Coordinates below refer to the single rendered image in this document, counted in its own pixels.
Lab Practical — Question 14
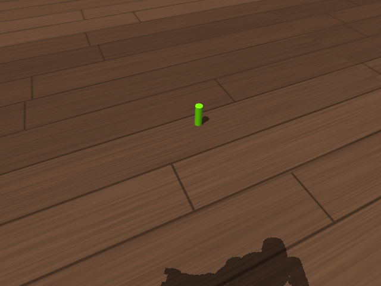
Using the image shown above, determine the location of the can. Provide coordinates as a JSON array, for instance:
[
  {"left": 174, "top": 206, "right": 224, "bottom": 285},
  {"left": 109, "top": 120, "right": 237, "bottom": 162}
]
[{"left": 195, "top": 103, "right": 203, "bottom": 126}]

